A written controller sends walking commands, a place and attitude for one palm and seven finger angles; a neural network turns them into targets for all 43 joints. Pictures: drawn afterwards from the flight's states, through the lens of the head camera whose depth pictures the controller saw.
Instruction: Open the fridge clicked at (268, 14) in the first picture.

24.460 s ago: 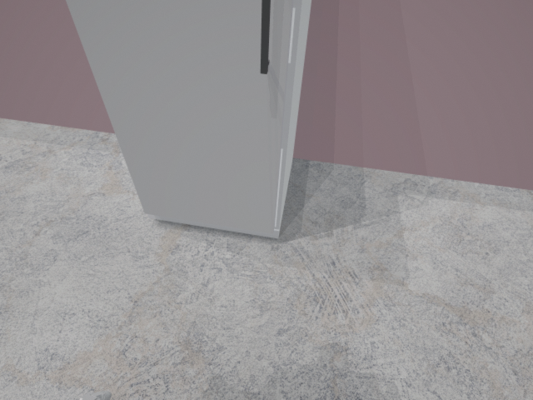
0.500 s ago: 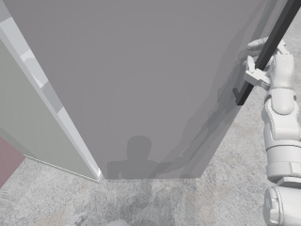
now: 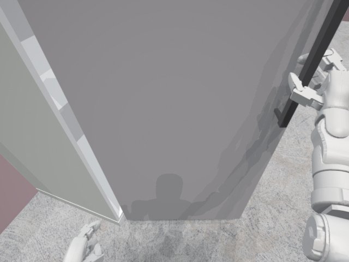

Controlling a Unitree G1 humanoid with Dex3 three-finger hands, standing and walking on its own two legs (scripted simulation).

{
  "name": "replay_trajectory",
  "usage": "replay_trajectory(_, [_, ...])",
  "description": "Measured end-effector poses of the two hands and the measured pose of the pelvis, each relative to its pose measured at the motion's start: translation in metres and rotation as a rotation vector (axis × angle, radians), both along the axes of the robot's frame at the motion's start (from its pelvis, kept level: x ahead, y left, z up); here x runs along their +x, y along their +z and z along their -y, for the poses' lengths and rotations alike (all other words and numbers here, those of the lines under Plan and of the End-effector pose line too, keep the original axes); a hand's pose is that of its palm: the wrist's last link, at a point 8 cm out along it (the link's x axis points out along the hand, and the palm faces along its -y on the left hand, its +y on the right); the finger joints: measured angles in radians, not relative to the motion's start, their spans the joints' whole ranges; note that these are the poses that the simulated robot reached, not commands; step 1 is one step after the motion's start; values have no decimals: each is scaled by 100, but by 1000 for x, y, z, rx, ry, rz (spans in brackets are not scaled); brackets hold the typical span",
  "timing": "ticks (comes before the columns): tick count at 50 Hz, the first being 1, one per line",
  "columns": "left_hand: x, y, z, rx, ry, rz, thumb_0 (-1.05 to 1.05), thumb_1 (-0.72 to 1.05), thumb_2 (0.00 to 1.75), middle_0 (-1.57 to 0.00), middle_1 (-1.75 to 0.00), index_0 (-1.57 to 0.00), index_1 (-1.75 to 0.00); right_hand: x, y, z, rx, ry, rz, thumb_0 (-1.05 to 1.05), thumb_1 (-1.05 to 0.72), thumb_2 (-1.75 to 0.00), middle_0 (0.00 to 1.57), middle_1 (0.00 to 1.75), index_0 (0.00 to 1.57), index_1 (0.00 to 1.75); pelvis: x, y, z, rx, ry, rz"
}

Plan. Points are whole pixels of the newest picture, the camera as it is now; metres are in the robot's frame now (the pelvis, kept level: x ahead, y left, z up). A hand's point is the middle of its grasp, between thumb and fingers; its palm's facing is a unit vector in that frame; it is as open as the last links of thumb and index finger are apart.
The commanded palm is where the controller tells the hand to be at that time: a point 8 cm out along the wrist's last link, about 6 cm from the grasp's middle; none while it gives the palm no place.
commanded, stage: loosen the grip on the handle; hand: right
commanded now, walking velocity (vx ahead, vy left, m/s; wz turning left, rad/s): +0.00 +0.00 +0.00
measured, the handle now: (308, 55) +0.46 -0.24 +0.27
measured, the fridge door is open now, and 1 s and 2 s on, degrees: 69 67 67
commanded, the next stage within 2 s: slip the hand off the handle in 0.44 s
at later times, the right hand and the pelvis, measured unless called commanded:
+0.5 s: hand (288, 92) +0.44 -0.22 +0.19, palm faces +0.32 +0.94 -0.14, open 14.4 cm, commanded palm +0.39 -0.27 +0.19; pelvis +0.03 +0.02 +0.00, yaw +1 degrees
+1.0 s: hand (322, 98) +0.43 -0.29 +0.19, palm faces +0.35 +0.93 -0.15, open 14.7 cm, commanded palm +0.39 -0.33 +0.19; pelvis +0.04 +0.02 -0.01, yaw -1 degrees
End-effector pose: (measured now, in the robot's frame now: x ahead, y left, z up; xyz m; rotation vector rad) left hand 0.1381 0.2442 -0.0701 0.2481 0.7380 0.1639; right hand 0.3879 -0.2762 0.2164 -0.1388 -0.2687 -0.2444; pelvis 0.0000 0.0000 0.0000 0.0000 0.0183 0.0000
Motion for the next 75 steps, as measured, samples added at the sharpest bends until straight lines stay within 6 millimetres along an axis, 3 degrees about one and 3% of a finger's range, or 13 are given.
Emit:
replay_trajectory(4, [-10, -12, 8, -52, -2, 1, 1, 90, 90, -20, -30, -20, -30, -3, -1, -3, -29, -56, 5, 0, -32, -63, 51, 142, 37, 135, -1, -2, 2, -3, 6, -8])
replay_trajectory(9, [-30, -29, 7, -61, -14, -101, 1, 90, 90, -20, -30, -21, -30, -3, -9, -8, -71, -73, 64, 0, 8, -43, 46, 139, 31, 132, -2, -6, -4, -10, 4, -30])
replay_trajectory(13, [-43, -36, -4, -41, 13, -177, 1, 90, 90, -20, -30, -21, -30, 3, -24, -15, -91, -42, 47, 0, 32, -32, 43, 136, 32, 131, 3, -6, -9, -7, 4, -47])
replay_trajectory(19, [-43, -36, -28, 4, 68, -224, 2, 90, 90, -20, -30, -21, -30, 13, -24, -13, -76, -35, 58, 0, 49, -24, 46, 135, 31, 125, 17, -4, -17, 0, 6, -62])
replay_trajectory(30, [3, -30, -47, 3, 74, -163, 1, 90, 90, -20, -30, -20, -30, 14, -25, -6, -56, -84, 33, -1, 55, -21, 32, 120, 25, 115, 39, -3, -26, -5, 9, -78])
replay_trajectory(38, [25, -28, -44, -1, 58, -149, 1, 90, 90, -20, -30, -20, -30, 4, -30, 26, -58, -144, 15, -1, 56, -20, 27, 116, 25, 114, 45, -4, -31, -5, 7, -91])
replay_trajectory(45, [22, -34, -40, 12, 49, -194, 1, 90, 90, -20, -30, -20, -30, -4, -27, 51, -61, -132, 14, -1, 56, -20, 26, 115, 25, 114, 46, -6, -27, 5, -10, -98])
replay_trajectory(55, [-4, -37, -32, 28, 87, -244, 1, 90, 90, -20, -30, -20, -30, 5, -29, 69, -45, -86, 14, -1, 56, -20, 25, 115, 25, 115, 43, -8, -14, 13, 2, -116])
replay_trajectory(63, [-22, -37, -22, 29, 108, -271, 1, 90, 90, -20, -30, -20, -30, -5, -33, 80, -56, -78, 29, -1, 56, -20, 25, 115, 25, 115, 41, -8, -2, 18, 13, -116])
replay_trajectory(68, [-15, -35, -11, 19, 99, -236, 1, 90, 90, -20, -30, -20, -30, -23, -36, 70, -57, -44, 55, -1, 56, -20, 25, 115, 25, 115, 42, -7, 6, 21, 15, -100])
replay_trajectory(75, [19, -26, 8, -4, 35, -115, 2, 90, 90, -20, -30, -20, -30, -53, -36, 67, -50, -83, 57, -1, 56, -20, 26, 115, 25, 115, 39, -6, 9, 20, 7, -69])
